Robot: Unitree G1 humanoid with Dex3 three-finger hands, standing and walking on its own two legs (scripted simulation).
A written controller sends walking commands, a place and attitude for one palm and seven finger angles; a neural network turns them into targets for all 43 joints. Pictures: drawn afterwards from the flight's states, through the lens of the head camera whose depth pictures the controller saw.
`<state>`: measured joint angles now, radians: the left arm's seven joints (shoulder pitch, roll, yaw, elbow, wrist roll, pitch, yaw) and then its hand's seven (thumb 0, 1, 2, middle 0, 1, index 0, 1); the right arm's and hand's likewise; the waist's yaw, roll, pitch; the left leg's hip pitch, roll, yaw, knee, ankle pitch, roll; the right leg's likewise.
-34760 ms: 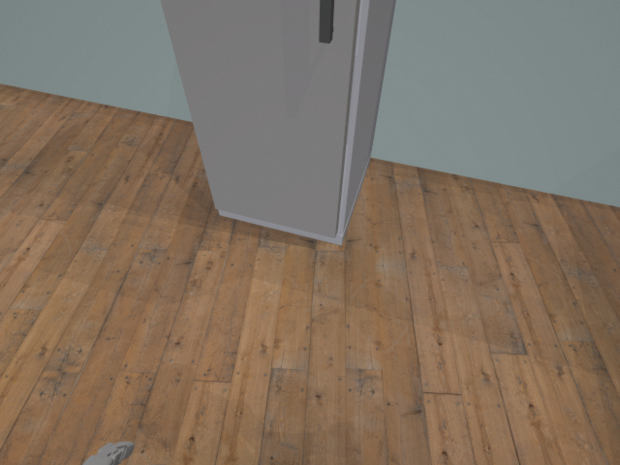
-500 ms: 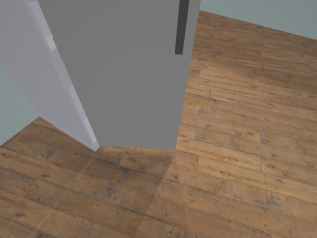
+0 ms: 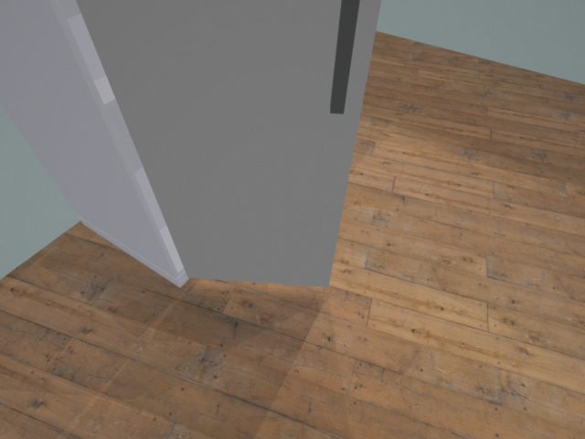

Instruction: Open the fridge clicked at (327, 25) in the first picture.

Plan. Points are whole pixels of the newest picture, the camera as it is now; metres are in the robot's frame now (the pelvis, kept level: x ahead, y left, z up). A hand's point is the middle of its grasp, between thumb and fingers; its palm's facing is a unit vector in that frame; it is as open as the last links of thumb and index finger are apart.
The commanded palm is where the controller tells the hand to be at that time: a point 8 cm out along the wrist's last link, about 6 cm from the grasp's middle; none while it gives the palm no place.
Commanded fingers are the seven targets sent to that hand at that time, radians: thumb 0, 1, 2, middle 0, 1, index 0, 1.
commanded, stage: look to check the result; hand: right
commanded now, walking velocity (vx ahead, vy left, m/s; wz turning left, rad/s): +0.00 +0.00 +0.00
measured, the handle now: (348, 10) +0.70 -0.04 +0.26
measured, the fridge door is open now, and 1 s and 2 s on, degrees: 61 61 61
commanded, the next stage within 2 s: stand and wait in 0.46 s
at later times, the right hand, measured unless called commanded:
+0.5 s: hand out of the picture +0.09 -0.23 -0.16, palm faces -0.03 +0.94 -0.33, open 7.4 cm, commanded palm none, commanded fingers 0.00 -0.90 -0.90 0.20 0.30 0.20 0.30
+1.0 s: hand out of the picture +0.10 -0.22 -0.16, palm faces -0.04 +0.95 -0.31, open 7.4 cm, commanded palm none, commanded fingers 0.00 -0.90 -0.90 0.20 0.30 0.20 0.30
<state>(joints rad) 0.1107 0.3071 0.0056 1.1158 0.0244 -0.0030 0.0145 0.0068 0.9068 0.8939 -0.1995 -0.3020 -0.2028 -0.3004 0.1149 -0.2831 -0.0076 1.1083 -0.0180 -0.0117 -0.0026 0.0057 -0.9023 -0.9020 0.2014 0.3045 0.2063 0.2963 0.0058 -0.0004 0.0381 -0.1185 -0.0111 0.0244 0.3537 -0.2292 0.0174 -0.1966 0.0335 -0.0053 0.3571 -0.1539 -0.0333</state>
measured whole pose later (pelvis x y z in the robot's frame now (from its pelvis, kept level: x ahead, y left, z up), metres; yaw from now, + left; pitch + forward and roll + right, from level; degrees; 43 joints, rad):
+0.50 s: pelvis +0.02 +0.01 +0.00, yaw +0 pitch +0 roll +0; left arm 0.09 0.31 -0.01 1.12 0.02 0.00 0.02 0.01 0.91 0.89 -0.20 -0.30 -0.20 -0.30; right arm 0.12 -0.32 -0.01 1.13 -0.01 -0.01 -0.01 0.01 -0.90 -0.90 0.20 0.30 0.21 0.30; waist 0.00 0.00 0.04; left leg -0.07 -0.01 0.02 0.31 -0.24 0.02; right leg -0.15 0.03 -0.01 0.32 -0.17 -0.03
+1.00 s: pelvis +0.03 +0.01 +0.00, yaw +1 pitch +0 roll +0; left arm 0.11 0.30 -0.01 1.13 0.02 0.00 0.02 0.01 0.91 0.89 -0.20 -0.30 -0.20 -0.30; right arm 0.13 -0.30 -0.01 1.12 -0.01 -0.01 -0.01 0.01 -0.90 -0.90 0.20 0.30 0.21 0.30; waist 0.01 0.01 0.04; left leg -0.05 -0.03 0.01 0.29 -0.24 0.03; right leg -0.13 0.02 -0.02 0.31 -0.18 -0.02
